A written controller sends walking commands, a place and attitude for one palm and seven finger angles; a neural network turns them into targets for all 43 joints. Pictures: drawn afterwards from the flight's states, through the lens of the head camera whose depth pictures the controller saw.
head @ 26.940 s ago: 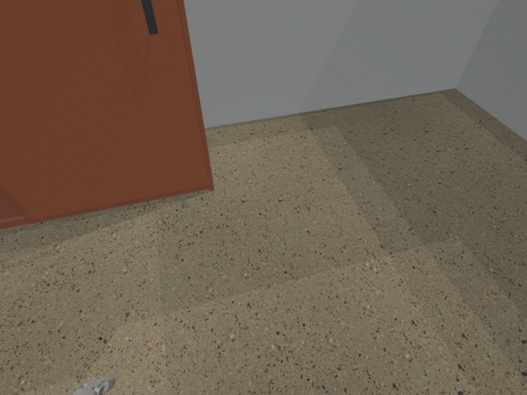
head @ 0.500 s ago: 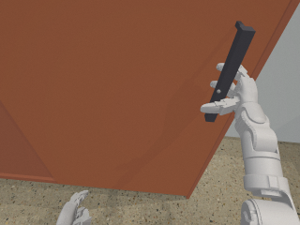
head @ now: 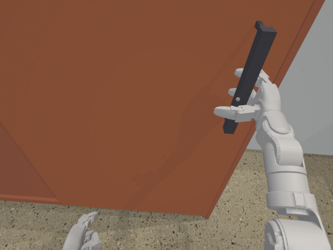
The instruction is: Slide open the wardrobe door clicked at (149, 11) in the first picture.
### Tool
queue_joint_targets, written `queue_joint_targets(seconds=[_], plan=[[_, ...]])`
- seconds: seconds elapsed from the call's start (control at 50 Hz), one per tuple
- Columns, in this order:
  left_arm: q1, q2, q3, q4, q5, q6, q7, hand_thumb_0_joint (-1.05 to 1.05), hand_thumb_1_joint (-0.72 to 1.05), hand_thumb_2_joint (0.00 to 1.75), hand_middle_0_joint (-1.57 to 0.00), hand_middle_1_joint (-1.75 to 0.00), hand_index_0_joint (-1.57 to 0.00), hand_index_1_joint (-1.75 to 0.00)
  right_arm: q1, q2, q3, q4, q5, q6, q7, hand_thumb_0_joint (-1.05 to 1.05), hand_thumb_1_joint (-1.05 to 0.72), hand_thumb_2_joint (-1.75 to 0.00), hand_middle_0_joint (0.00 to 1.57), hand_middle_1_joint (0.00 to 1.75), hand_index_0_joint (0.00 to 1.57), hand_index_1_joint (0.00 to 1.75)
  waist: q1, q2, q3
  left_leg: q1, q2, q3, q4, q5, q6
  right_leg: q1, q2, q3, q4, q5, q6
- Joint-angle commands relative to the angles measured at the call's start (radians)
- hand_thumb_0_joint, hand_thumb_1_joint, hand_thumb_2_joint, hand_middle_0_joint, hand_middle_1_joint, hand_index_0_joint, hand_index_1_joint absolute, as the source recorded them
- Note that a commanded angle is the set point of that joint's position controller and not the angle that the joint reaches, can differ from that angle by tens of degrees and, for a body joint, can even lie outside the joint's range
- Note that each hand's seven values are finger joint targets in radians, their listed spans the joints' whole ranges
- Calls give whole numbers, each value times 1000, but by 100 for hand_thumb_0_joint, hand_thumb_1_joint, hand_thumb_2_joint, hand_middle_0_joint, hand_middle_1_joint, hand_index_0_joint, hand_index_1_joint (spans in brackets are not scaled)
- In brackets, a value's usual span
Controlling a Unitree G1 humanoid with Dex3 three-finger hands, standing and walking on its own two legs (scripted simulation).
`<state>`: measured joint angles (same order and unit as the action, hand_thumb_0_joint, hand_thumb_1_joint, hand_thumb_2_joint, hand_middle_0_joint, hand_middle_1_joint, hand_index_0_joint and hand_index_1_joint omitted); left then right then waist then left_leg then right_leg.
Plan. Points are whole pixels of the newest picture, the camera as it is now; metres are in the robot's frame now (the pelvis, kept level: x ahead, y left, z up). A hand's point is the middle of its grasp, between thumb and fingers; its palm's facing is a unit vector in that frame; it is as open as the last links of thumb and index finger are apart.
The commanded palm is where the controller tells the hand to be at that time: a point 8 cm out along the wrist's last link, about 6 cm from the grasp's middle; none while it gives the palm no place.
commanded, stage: grip the handle and tug to test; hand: right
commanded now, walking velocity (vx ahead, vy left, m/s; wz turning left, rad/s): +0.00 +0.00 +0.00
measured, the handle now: (241, 84) +0.46 -0.16 +0.20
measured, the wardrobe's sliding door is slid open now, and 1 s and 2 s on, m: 0.00 0.00 0.00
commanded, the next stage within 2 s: tug the door sideways, standing still in 1.18 s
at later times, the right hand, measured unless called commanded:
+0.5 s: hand (238, 98) +0.40 -0.14 +0.20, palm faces +0.06 +1.00 +0.00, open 6.3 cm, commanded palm +0.37 -0.17 +0.20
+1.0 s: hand (236, 99) +0.40 -0.13 +0.20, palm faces +0.06 +1.00 -0.01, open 6.4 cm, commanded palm +0.35 -0.17 +0.20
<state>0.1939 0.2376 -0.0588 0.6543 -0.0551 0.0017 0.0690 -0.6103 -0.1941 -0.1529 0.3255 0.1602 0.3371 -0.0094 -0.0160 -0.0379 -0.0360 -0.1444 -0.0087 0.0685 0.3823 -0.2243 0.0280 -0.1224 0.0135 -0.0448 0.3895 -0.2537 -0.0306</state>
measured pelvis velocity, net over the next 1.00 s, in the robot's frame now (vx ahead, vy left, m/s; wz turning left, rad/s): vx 0.01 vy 0.00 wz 0.03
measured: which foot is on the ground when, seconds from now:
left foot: down 0.00-1.00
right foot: down 0.00-1.00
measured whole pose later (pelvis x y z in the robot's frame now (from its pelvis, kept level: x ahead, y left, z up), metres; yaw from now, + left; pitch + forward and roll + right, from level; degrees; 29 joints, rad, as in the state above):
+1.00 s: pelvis +0.01 +0.00 +0.00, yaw +1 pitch -1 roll +0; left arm 0.20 0.24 -0.05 0.63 -0.05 0.00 0.05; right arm -0.53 -0.21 -0.19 0.24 0.16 0.33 -0.01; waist 0.00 -0.05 -0.05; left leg -0.14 -0.02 0.05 0.37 -0.22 0.03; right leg -0.10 0.01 -0.07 0.37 -0.26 -0.03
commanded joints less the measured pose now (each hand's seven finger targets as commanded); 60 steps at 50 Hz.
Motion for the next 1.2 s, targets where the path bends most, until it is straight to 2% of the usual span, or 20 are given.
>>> queue_joint_targets(seconds=[0.0,0.1,0.14,0.22,0.24,0.34,0.52,0.54,0.58,0.64,0.68,0.72,0.74,0.84,0.9,0.94,0.96,1.0,1.06,1.18], plan=[[-114,107,40,-141,0,-48,13,0,90,90,-20,-30,-20,-30,-526,-75,37,-239,14,-79,24,0,-11,-56,36,129,36,129,25,26,-290,48,1,-26,-11,356,17,136,-21,59,-2,399,11],[-107,109,38,-135,2,-50,14,0,90,90,-20,-30,-20,-30,-541,-75,37,-197,17,-84,29,0,-34,-66,39,132,39,132,27,50,-285,49,1,-28,-12,360,16,123,-18,60,-2,386,8],[-107,115,40,-134,2,-48,16,0,90,90,-20,-30,-20,-30,-523,-127,-6,-189,17,-90,29,0,-43,-70,40,133,40,133,16,49,-302,65,1,-31,-14,358,17,123,-18,58,-3,387,7],[-111,104,38,-142,0,-55,10,0,90,90,-20,-30,-20,-30,-515,-66,38,-210,23,-99,37,0,-62,-78,42,136,42,136,17,31,-301,60,1,-25,-6,377,19,132,-20,60,1,417,13],[-108,111,41,-139,1,-52,11,0,90,90,-20,-30,-20,-30,-502,-101,10,-198,22,-104,34,0,-67,-80,43,137,43,137,13,48,-301,66,0,-27,-10,377,18,131,-21,58,-1,414,11],[-106,113,40,-138,-2,-54,13,0,90,90,-20,-30,-20,-30,-537,-94,24,-189,20,-108,35,0,-90,-90,45,140,45,140,21,29,-274,48,0,-26,-18,331,20,123,-22,63,-10,374,11],[-105,110,40,-140,0,-57,13,0,90,90,-20,-30,-20,-30,-532,-89,25,-201,20,-107,37,0,-90,-90,45,140,45,140,21,34,-295,60,1,-30,-16,358,17,125,-19,57,-8,385,8],[-104,116,42,-138,0,-53,14,0,90,90,-20,-30,-20,-30,-511,-119,3,-186,18,-107,34,0,-90,-90,45,140,45,140,14,38,-293,67,0,-29,-16,355,19,121,-20,56,-7,386,7],[-107,110,41,-142,0,-55,14,0,90,90,-20,-30,-20,-30,-519,-93,21,-205,20,-106,37,0,-90,-90,45,140,45,140,18,32,-303,68,2,-31,-15,369,17,127,-18,53,-6,392,6],[-107,116,41,-143,-1,-51,14,0,90,90,-20,-30,-20,-30,-504,-125,-1,-203,19,-109,37,0,-90,-90,45,140,45,140,10,44,-298,82,2,-31,-16,372,18,117,-19,52,-10,392,6],[-109,108,41,-147,0,-57,12,0,90,90,-20,-30,-20,-30,-516,-83,29,-224,21,-112,38,0,-90,-90,45,140,45,140,16,30,-297,73,2,-28,-11,378,18,125,-19,55,-7,405,8],[-110,110,42,-150,1,-57,9,0,90,90,-20,-30,-20,-30,-499,-91,17,-243,22,-113,38,0,-90,-90,45,140,45,140,10,24,-315,80,2,-30,-8,398,18,135,-18,52,-2,420,7],[-109,114,45,-150,2,-56,9,0,90,90,-20,-30,-20,-30,-476,-122,-9,-242,22,-117,36,0,-90,-90,45,140,45,140,4,38,-326,91,0,-30,-8,403,18,140,-18,52,-2,430,8],[-122,112,45,-171,2,-51,0,0,90,90,-20,-30,-20,-30,-355,-128,-25,-323,29,-117,49,0,-90,-90,45,140,45,140,-20,35,-358,148,3,-29,9,485,20,138,-19,45,2,503,13],[-134,106,44,-183,1,-49,-6,0,90,90,-20,-30,-20,-30,-327,-75,19,-388,33,-106,58,0,-90,-90,45,140,45,140,-11,27,-338,134,3,-26,11,502,15,149,-24,42,5,527,12],[-140,111,47,-191,5,-47,-9,0,90,90,-20,-30,-20,-30,-255,-111,-20,-417,36,-100,57,0,-90,-90,45,140,45,140,-29,33,-343,154,2,-29,15,528,16,148,-24,38,9,552,11],[-139,110,47,-195,4,-42,-11,0,90,90,-20,-30,-20,-30,-206,-122,-40,-426,40,-91,57,0,-90,-90,45,140,45,140,-34,56,-346,170,3,-27,18,545,14,136,-26,37,6,558,10],[-148,106,45,-203,4,-40,-15,0,90,90,-20,-30,-20,-30,-203,-87,1,-490,38,-78,65,0,-90,-90,45,140,45,140,-29,25,-347,171,6,-27,25,571,13,145,-27,34,10,596,13],[-153,105,48,-216,6,-36,-21,0,90,90,-20,-30,-20,-30,-103,-95,-14,-561,41,-56,65,0,-90,-90,45,140,45,140,-44,19,-370,181,7,-25,37,617,11,167,-35,39,24,688,15],[-168,106,45,-226,10,-24,-28,0,90,90,-20,-30,-20,-30,0,-112,-32,-671,47,3,69,0,-90,-90,45,140,45,140,-49,38,-363,198,11,-28,44,685,4,153,-33,31,32,711,11]])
